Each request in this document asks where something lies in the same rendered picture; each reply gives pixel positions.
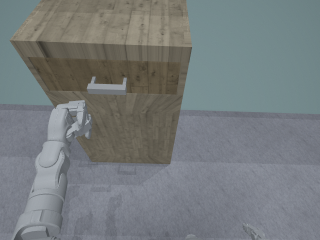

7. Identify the robot left hand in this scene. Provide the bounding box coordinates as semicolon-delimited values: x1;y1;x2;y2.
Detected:
47;100;93;147

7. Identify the handle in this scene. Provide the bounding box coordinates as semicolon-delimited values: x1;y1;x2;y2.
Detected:
87;76;127;95

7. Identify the robot right hand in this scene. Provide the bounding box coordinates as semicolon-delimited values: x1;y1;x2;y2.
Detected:
242;223;270;240

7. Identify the left robot forearm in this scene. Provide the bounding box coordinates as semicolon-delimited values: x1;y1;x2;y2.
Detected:
10;140;71;240

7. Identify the drawer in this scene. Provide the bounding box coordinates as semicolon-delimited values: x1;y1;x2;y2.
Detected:
30;57;181;95

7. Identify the cabinet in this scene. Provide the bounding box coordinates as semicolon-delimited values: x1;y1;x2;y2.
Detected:
9;0;192;164

